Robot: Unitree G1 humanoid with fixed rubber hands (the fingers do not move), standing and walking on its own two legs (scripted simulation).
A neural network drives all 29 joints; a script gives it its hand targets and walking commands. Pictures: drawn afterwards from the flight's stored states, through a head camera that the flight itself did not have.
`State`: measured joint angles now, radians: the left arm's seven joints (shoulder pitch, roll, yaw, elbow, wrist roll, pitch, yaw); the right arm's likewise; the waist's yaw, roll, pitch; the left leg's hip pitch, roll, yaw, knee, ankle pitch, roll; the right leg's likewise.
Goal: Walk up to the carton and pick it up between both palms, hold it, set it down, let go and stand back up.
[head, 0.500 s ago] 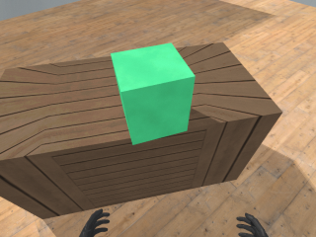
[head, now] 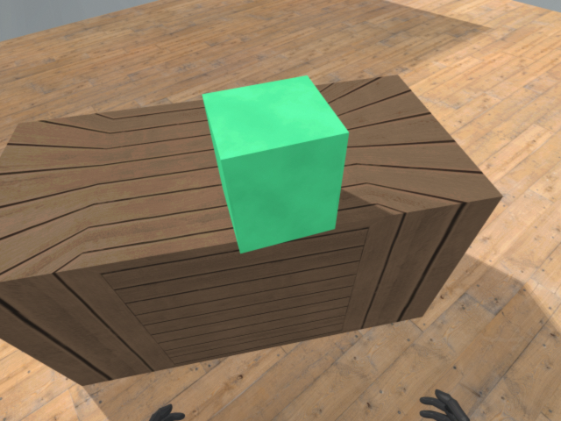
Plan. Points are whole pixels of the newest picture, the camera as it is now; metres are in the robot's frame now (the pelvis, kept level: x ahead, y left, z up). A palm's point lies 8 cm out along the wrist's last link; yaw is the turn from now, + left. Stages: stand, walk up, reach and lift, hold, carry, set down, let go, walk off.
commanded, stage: stand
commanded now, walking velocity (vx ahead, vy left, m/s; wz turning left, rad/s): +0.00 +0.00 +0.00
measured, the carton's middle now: (273, 166) +0.58 +0.06 +0.01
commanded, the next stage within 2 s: walk up in 1.00 s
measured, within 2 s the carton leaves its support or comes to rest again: neither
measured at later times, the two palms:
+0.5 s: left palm out of the picture +0.10 +0.22 -0.11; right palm out of the picture +0.11 -0.23 -0.11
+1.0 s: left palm out of the picture +0.05 +0.22 -0.12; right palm out of the picture +0.05 -0.24 -0.13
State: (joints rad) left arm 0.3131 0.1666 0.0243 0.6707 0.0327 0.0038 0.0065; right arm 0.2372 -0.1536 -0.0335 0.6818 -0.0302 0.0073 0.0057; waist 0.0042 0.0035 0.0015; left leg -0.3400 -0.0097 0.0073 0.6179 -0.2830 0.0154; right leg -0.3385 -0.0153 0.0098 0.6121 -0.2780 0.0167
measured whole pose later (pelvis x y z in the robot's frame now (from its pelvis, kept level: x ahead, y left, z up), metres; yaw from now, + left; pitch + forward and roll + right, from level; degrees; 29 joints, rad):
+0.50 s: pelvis +0.01 +0.00 +0.00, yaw +0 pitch +0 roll +0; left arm 0.30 0.16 0.03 0.72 0.03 0.00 0.02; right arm 0.25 -0.15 -0.04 0.76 -0.02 0.00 -0.01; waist 0.00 0.00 0.00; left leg -0.30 -0.01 0.01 0.59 -0.29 0.01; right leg -0.30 -0.01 0.01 0.59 -0.28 0.01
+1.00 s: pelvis +0.01 -0.01 +0.01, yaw +0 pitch +0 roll +0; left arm 0.34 0.15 0.05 0.84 0.02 -0.01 0.03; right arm 0.28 -0.16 -0.06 0.88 -0.02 0.00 -0.02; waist -0.01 0.01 0.03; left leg -0.27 0.00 0.00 0.52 -0.24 0.00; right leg -0.28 -0.01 0.01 0.52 -0.25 0.00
